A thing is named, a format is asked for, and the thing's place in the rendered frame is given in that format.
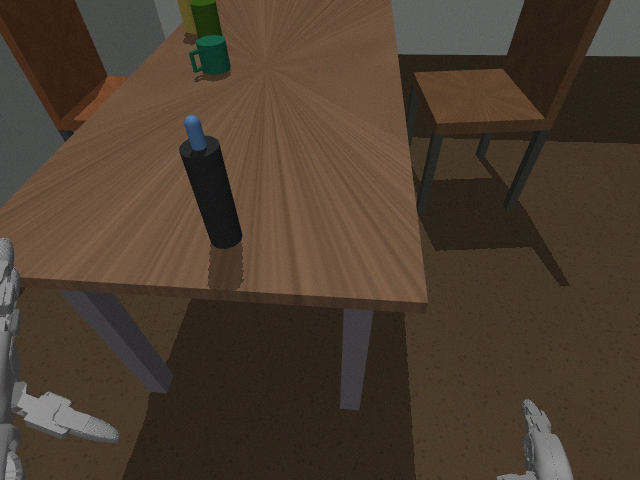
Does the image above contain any table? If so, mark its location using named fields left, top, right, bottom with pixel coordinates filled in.
left=0, top=0, right=428, bottom=410

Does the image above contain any left robot hand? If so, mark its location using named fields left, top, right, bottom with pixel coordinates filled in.
left=0, top=237, right=120, bottom=443

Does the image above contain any right robot hand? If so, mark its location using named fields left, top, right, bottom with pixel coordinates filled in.
left=496, top=399, right=574, bottom=480

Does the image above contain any left robot arm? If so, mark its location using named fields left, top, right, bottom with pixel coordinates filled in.
left=0, top=424, right=26, bottom=480

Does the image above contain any chair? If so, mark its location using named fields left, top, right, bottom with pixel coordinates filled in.
left=406, top=0, right=611, bottom=213
left=0, top=0, right=130, bottom=142

